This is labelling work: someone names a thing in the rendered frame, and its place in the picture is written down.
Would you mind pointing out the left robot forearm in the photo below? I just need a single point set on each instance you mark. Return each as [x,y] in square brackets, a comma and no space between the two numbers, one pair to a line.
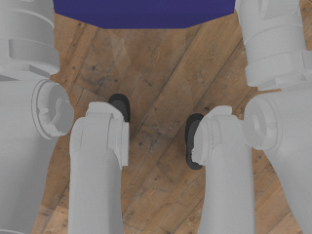
[27,40]

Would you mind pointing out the right robot forearm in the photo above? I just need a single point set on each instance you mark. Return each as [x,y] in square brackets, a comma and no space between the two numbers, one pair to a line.
[275,46]

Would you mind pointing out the carton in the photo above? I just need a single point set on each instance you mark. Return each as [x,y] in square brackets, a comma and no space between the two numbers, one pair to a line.
[144,14]

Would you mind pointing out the robot shin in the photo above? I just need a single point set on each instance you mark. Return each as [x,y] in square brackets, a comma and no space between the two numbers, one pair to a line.
[77,130]
[219,110]

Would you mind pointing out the right robot upper arm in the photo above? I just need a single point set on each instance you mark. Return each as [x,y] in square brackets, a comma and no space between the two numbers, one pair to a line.
[280,124]

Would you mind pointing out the left robot upper arm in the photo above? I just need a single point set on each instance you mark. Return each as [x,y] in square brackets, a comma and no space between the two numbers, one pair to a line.
[33,115]

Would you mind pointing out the right robot shin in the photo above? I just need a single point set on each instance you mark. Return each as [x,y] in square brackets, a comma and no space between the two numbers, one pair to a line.
[219,110]

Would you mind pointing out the left robot shin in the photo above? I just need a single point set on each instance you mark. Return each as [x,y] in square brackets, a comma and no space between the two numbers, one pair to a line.
[77,130]

